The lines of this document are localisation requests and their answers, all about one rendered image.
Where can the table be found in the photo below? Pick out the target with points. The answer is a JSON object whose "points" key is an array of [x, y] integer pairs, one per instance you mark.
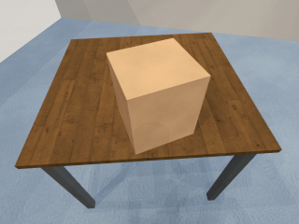
{"points": [[79, 122]]}

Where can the carton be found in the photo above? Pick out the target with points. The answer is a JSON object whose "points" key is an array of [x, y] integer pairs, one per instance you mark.
{"points": [[160, 89]]}

